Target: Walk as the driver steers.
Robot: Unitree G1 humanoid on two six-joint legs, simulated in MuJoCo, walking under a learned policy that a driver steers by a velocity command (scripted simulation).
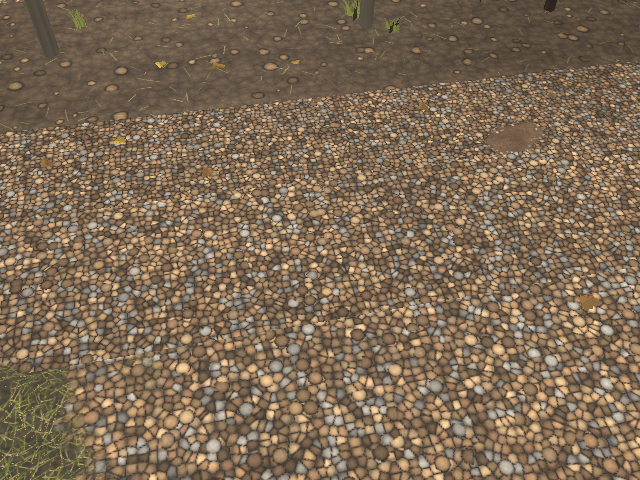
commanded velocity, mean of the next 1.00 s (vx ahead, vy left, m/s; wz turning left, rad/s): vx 0.89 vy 0.00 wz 0.14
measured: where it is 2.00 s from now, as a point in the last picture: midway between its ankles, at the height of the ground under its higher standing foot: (267, 238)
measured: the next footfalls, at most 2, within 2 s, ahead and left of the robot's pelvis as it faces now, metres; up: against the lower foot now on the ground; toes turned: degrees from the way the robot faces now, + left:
right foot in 0.36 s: +0.22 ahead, -0.19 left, +0.00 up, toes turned -20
left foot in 0.80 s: +0.60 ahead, -0.15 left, -0.18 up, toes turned +5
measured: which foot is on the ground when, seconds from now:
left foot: down 0.00-0.38, up 0.40-0.78, down 0.80-1.00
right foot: up 0.00-0.34, down 0.36-0.78, up 0.80-1.00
